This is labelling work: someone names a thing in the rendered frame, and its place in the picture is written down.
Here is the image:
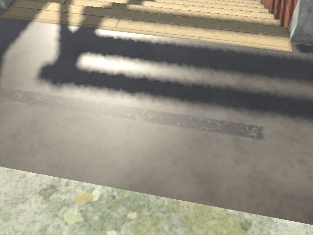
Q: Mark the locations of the stairs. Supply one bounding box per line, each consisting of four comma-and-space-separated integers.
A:
34, 0, 281, 26

